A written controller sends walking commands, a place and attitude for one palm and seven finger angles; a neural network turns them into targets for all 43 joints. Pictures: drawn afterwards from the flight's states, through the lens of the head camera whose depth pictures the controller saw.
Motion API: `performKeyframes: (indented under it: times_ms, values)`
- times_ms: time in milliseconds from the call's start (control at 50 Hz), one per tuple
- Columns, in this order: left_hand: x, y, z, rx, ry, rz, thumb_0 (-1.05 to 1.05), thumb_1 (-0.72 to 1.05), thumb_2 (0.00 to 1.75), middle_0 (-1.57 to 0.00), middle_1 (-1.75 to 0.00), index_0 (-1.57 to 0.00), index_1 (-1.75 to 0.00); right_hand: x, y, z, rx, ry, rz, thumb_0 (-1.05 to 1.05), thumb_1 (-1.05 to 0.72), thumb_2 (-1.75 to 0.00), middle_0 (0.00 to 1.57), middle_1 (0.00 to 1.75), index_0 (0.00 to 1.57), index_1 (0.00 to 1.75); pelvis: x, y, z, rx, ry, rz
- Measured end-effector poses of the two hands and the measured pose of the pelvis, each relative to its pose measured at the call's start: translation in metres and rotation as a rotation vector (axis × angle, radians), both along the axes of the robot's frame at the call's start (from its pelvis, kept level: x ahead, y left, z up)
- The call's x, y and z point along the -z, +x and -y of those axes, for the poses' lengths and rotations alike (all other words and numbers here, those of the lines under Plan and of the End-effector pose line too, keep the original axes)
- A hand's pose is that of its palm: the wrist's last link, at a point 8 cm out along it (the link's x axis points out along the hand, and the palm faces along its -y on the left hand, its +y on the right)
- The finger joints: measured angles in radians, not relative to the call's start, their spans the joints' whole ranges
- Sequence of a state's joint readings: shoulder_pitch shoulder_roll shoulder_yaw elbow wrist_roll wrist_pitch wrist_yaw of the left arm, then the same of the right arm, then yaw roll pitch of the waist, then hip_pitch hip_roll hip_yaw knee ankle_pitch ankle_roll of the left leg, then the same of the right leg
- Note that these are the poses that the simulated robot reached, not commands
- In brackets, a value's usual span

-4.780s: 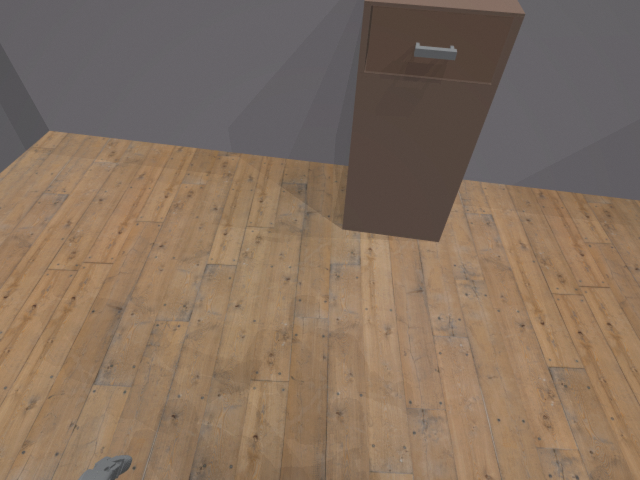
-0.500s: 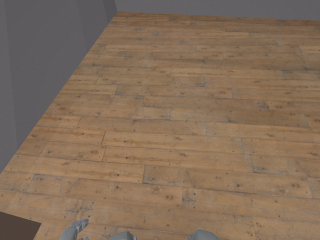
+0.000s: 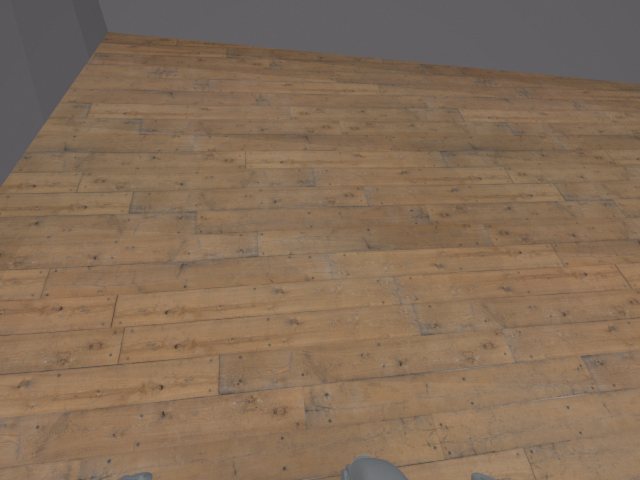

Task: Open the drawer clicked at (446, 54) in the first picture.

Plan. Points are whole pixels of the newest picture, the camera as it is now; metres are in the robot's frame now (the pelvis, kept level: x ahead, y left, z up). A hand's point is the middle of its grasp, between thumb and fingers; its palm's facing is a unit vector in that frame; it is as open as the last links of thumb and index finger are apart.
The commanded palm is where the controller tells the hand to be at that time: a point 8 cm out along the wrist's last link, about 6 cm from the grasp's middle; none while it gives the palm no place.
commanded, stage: walk to a spot facing it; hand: left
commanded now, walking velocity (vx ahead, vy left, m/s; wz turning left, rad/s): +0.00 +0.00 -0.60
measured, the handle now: out of the picture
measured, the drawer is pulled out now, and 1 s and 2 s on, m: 0.00 0.00 0.00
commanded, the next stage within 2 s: turn to face it in 1.32 s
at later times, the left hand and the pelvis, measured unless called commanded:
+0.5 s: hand (242, 457) +0.17 +0.11 -0.15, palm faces -0.30 -0.91 -0.28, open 7.4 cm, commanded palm none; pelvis -0.02 -0.04 -0.01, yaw -18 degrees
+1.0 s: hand (206, 477) +0.14 +0.16 -0.18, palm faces -0.44 -0.88 -0.17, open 7.4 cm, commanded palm none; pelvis +0.05 -0.02 +0.00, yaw -34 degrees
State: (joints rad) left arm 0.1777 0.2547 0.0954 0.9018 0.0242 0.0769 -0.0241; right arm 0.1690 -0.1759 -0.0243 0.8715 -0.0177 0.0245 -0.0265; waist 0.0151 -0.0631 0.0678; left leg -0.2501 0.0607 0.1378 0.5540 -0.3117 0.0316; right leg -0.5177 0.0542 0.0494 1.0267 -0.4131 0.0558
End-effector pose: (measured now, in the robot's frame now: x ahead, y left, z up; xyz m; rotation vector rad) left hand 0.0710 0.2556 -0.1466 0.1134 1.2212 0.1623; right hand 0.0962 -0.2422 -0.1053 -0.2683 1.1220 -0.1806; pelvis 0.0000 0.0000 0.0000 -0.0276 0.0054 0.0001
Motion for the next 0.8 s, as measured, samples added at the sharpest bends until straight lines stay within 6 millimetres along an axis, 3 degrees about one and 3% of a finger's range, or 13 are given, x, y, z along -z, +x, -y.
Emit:
performKeyframes:
  times_ms: [100, 200, 280, 440, 500, 640, 800]
  values:
    - [-0.006, 0.001, -0.011, 0.054, 0.007, -0.043, 0.01, 0.91, 0.90, -0.20, -0.30, -0.20, -0.30, -0.004, -0.030, -0.004, 0.083, 0.004, -0.028, 0.01, -0.91, -0.89, 0.21, 0.30, 0.20, 0.30, -0.007, 0.000, -0.007, 0.068, -0.015, 0.001]
    - [-0.008, 0.016, -0.003, 0.128, 0.020, -0.070, 0.01, 0.91, 0.90, -0.20, -0.30, -0.19, -0.30, 0.004, -0.070, -0.001, 0.186, 0.029, -0.069, 0.01, -0.91, -0.89, 0.21, 0.30, 0.20, 0.30, -0.006, -0.001, -0.005, 0.134, -0.012, 0.005]
    - [-0.011, 0.042, 0.019, 0.213, 0.030, -0.048, 0.01, 0.91, 0.90, -0.20, -0.30, -0.19, -0.30, 0.017, -0.109, 0.007, 0.277, 0.060, -0.124, 0.01, -0.91, -0.89, 0.21, 0.30, 0.20, 0.30, -0.003, -0.004, 0.004, 0.191, 0.001, 0.008]
    - [-0.023, 0.099, 0.087, 0.388, 0.084, 0.112, 0.01, 0.91, 0.90, -0.20, -0.30, -0.20, -0.30, 0.056, -0.178, 0.039, 0.431, 0.129, -0.217, 0.01, -0.91, -0.89, 0.20, 0.30, 0.20, 0.30, 0.014, -0.014, 0.036, 0.288, 0.029, 0.019]
    - [-0.034, 0.101, 0.101, 0.407, 0.094, 0.134, 0.01, 0.91, 0.90, -0.20, -0.30, -0.20, -0.30, 0.052, -0.182, 0.049, 0.457, 0.132, -0.213, 0.01, -0.91, -0.89, 0.20, 0.30, 0.20, 0.30, 0.008, -0.017, 0.043, 0.319, 0.045, 0.029]
    - [-0.041, 0.091, 0.117, 0.458, 0.075, 0.098, 0.00, 0.91, 0.90, -0.21, -0.30, -0.20, -0.30, 0.034, -0.166, 0.064, 0.481, 0.124, -0.102, 0.01, -0.91, -0.89, 0.20, 0.30, 0.20, 0.30, -0.005, -0.018, 0.051, 0.394, 0.055, 0.026]
    - [-0.028, 0.073, 0.101, 0.456, 0.041, 0.011, 0.01, 0.90, 0.89, -0.21, -0.30, -0.20, -0.30, 0.017, -0.135, 0.071, 0.484, 0.073, -0.030, 0.01, -0.91, -0.89, 0.20, 0.30, 0.20, 0.30, -0.007, 0.000, 0.044, 0.456, 0.032, 0.015]
